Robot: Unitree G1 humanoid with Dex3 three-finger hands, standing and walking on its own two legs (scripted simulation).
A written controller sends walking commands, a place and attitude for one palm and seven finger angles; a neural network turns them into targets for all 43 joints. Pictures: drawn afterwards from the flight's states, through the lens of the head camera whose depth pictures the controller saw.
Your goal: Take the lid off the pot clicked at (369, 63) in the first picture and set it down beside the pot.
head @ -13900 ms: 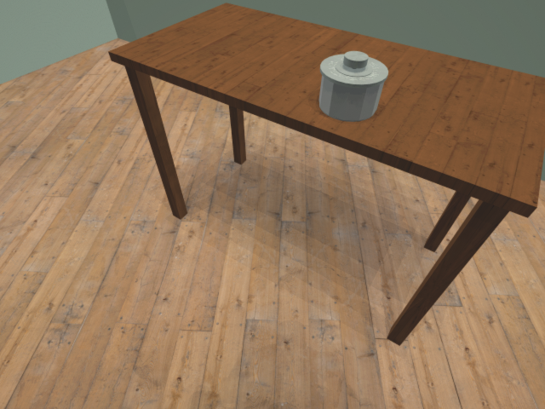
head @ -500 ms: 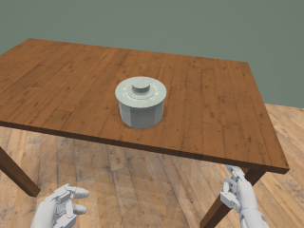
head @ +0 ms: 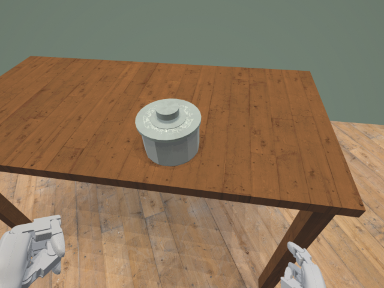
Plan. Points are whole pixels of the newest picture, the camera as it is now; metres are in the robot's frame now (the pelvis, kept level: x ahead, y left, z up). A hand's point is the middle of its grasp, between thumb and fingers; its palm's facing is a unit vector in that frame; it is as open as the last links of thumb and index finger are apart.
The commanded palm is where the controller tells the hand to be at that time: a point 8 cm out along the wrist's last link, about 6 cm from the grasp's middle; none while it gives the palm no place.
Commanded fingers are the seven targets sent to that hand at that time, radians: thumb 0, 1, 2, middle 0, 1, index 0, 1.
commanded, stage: raise the hand higher, near the body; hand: left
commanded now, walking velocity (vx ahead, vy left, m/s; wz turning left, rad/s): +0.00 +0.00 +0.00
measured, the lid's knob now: (167, 110) +0.45 +0.12 +0.15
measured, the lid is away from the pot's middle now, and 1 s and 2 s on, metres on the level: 0.00 0.00 0.00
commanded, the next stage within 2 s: reach forward and open the fingers in 0.56 s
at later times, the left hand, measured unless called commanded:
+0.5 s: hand (50, 216) +0.17 +0.24 +0.16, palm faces +0.36 -0.83 -0.42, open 3.1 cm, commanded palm +0.12 +0.28 +0.19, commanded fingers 0.00 0.90 0.90 -1.30 -1.50 -1.30 -1.50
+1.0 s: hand (30, 201) +0.19 +0.27 +0.17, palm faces +0.10 -0.04 -0.99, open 3.0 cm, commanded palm +0.16 +0.27 +0.23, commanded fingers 0.00 0.34 1.28 -1.16 -0.86 -1.16 -0.86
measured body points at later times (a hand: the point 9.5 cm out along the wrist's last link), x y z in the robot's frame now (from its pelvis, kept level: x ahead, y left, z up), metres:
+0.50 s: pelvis +0.01 +0.01 +0.00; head -0.01 -0.01 +0.45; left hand +0.14 +0.28 +0.19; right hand +0.22 -0.19 -0.06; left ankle +0.05 +0.11 -0.74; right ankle -0.05 -0.11 -0.74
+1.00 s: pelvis -0.03 +0.01 -0.01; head -0.03 -0.04 +0.44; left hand +0.17 +0.27 +0.23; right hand +0.21 -0.20 -0.09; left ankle +0.05 +0.11 -0.74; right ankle -0.05 -0.11 -0.74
